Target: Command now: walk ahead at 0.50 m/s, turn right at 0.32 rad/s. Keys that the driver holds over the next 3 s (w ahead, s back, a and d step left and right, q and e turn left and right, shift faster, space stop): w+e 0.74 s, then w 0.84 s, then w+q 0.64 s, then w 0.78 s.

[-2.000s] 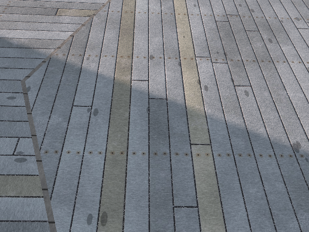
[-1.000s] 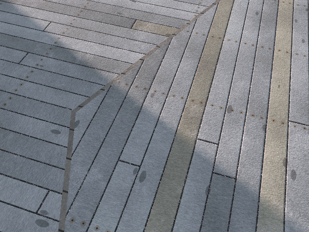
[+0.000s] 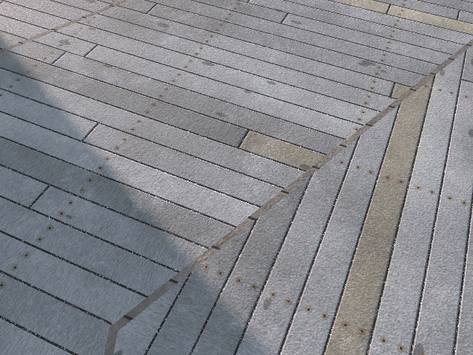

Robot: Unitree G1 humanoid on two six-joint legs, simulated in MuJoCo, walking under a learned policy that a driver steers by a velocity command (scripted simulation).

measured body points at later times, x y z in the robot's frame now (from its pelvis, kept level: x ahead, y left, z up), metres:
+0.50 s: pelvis +0.27 -0.08 -0.01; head +0.30 -0.10 +0.44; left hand +0.48 +0.15 -0.11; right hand +0.30 -0.38 -0.12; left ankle +0.20 +0.09 -0.64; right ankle +0.30 -0.16 -0.74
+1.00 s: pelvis +0.55 -0.12 +0.00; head +0.57 -0.12 +0.45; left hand +0.77 +0.08 -0.12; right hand +0.52 -0.41 -0.10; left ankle +0.63 -0.05 -0.74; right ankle +0.42 -0.20 -0.65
